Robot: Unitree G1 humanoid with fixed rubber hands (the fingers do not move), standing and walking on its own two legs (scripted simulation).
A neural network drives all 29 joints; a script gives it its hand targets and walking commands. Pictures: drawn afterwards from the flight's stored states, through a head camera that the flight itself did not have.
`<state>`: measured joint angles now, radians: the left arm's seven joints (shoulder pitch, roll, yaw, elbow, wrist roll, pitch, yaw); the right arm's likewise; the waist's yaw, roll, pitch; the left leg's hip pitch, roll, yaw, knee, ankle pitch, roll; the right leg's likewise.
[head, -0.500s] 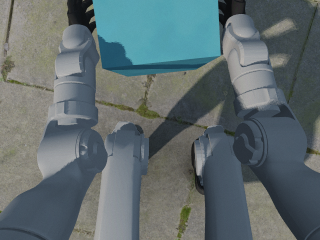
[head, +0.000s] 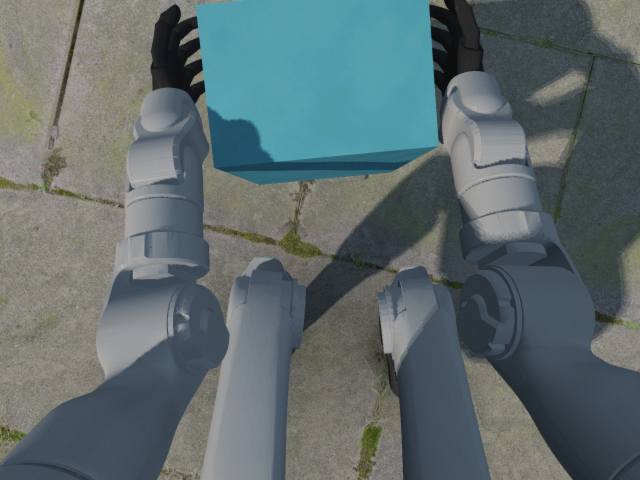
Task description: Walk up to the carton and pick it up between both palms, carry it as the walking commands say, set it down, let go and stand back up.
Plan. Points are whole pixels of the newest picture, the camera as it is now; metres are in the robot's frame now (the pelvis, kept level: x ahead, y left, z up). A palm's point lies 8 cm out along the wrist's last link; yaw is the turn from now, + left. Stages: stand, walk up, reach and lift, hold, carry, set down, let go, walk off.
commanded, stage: reach and lift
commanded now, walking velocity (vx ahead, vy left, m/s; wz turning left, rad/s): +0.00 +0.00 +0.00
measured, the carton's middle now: (319, 111) +0.50 +0.05 -0.17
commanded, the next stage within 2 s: none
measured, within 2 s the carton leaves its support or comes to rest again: neither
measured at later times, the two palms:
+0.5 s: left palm (144, 77) +0.48 +0.20 -0.02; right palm (495, 58) +0.51 -0.10 -0.02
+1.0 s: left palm (96, 58) +0.46 +0.19 +0.06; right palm (550, 34) +0.49 -0.11 +0.06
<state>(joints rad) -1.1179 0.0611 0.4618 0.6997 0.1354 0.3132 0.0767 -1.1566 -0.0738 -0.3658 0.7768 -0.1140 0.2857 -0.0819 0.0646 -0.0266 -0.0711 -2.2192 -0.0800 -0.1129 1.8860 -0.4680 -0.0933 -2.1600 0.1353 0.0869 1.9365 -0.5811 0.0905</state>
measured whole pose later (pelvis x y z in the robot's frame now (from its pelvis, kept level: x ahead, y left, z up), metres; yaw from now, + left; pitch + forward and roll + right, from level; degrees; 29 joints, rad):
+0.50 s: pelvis +0.00 +0.00 +0.06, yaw +0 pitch +45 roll -1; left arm -1.03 0.02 0.49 0.67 0.19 0.35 0.05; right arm -1.07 -0.02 -0.41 0.75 -0.18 0.32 -0.06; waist 0.06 -0.03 -0.16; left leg -2.04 -0.08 -0.13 1.71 -0.45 -0.09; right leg -1.99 0.14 0.10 1.75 -0.55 0.08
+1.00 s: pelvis +0.02 +0.00 +0.12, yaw +0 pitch +41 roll -1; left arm -0.87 -0.03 0.47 0.64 0.21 0.34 0.06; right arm -0.90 0.01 -0.39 0.73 -0.18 0.30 -0.05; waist 0.06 -0.02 -0.22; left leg -1.79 -0.09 -0.14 1.53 -0.45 -0.08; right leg -1.74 0.13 0.11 1.56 -0.54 0.07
